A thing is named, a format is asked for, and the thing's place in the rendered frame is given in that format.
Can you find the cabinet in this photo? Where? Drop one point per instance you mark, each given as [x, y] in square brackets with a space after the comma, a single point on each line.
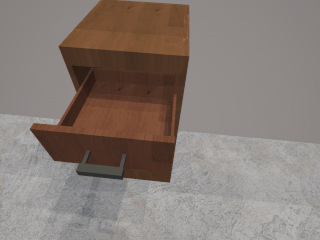
[132, 36]

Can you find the handle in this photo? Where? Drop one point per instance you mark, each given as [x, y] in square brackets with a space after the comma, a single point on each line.
[101, 171]

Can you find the drawer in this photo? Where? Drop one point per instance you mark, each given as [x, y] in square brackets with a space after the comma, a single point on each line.
[116, 112]

